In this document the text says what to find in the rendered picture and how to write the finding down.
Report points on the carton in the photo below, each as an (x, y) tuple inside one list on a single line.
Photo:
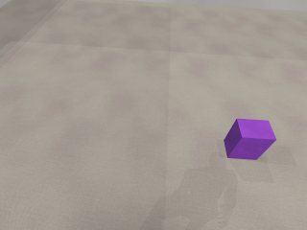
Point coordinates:
[(248, 139)]

